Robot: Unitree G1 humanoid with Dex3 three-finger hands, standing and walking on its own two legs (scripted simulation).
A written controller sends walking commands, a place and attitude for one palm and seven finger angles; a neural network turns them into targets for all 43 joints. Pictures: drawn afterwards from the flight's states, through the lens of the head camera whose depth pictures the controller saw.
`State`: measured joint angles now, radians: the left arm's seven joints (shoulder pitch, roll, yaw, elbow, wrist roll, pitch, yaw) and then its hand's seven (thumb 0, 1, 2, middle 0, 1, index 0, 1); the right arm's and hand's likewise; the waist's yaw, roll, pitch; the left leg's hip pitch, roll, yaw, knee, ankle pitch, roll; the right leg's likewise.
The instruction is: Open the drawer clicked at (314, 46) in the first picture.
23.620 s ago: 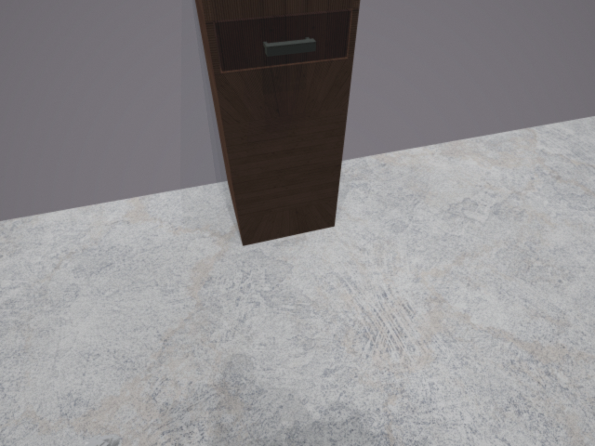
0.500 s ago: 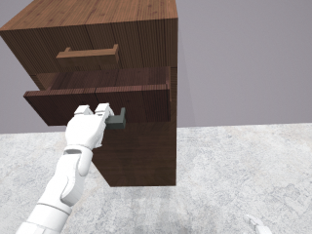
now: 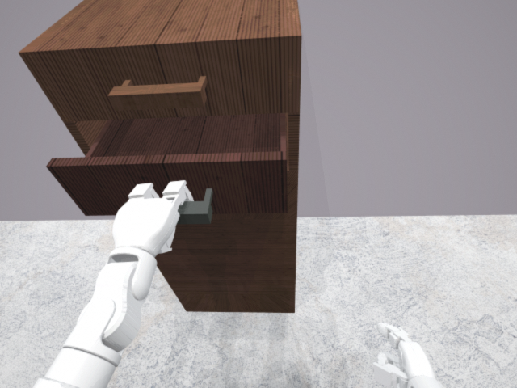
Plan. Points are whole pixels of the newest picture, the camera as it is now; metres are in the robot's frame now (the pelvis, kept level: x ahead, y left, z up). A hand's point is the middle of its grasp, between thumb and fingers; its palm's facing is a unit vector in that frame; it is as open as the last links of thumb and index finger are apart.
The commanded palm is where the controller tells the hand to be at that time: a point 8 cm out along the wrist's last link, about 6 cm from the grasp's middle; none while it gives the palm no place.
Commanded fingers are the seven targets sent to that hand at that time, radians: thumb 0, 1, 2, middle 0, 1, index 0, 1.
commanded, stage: pull the drawer open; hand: left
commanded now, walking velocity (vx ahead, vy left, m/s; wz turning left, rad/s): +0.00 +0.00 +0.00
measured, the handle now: (170, 203) +0.38 +0.18 +0.09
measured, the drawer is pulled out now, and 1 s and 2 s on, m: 0.12 0.30 0.30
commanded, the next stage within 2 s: open the thumb to release the handle in 1.14 s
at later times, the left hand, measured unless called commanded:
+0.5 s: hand (148, 300) +0.22 +0.17 +0.07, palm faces +0.05 -0.17 -0.98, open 6.7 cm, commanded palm +0.16 +0.18 +0.14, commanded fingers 0.00 0.90 0.90 -0.40 -1.35 -0.40 -1.35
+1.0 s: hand (130, 364) +0.14 +0.17 +0.07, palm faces +0.04 -0.18 -0.98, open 6.6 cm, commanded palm +0.08 +0.17 +0.14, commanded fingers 0.00 0.90 0.90 -0.40 -1.35 -0.40 -1.35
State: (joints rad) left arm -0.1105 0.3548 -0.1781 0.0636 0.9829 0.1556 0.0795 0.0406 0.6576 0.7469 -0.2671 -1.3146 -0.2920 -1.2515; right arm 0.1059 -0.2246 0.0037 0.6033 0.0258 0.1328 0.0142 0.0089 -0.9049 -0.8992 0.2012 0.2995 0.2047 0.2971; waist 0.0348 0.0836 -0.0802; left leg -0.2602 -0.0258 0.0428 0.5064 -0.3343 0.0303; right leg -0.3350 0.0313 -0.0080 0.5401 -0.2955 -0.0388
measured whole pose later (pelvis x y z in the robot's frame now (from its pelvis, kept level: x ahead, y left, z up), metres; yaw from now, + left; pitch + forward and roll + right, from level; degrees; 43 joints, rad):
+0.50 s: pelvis +0.01 +0.00 -0.01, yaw -1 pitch +4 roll +0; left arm 0.38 0.36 -0.20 -0.37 0.98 0.15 0.15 0.07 0.63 0.78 -0.26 -1.32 -0.33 -1.26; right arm 0.05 -0.22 0.04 0.56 0.02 0.13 0.07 0.01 -0.91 -0.90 0.20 0.30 0.20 0.30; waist 0.08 0.11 -0.10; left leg -0.25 -0.02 0.04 0.57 -0.39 0.03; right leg -0.33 0.04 0.00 0.60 -0.34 -0.04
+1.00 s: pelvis -0.01 -0.01 -0.01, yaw -2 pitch +4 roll +0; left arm 0.74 0.41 -0.14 -0.57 0.95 0.10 0.26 0.07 0.62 0.77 -0.27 -1.31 -0.34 -1.26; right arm 0.13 -0.28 0.03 0.50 0.01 0.13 0.09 0.01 -0.91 -0.90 0.20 0.30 0.20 0.30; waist 0.07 0.11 -0.11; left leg -0.32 0.01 0.07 0.67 -0.42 0.01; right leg -0.40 0.07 0.01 0.67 -0.34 -0.05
